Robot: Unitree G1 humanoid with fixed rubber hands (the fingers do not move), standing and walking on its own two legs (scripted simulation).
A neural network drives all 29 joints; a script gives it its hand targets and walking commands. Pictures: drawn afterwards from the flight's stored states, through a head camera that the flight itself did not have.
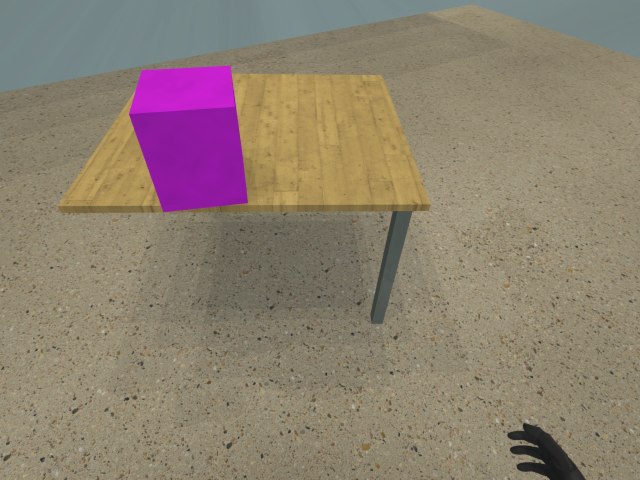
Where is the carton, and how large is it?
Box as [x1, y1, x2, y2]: [129, 66, 247, 211]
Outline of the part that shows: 230,66 156,69 141,71 129,115 163,211 247,202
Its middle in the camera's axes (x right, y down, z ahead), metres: -0.29 -0.24 +0.91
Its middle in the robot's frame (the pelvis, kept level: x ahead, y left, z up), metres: +0.86 +0.28 -0.01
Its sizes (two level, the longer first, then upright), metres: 0.210 0.200 0.250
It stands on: a table, 0.60 m high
